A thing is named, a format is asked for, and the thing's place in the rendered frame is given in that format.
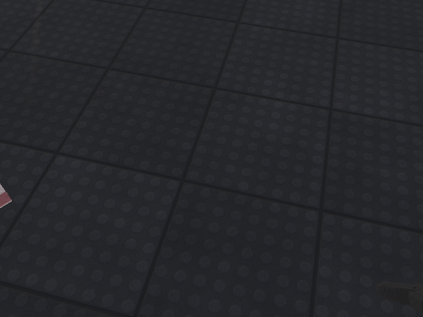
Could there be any robot right hand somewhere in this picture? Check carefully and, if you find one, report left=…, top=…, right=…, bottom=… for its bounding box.
left=376, top=282, right=423, bottom=314

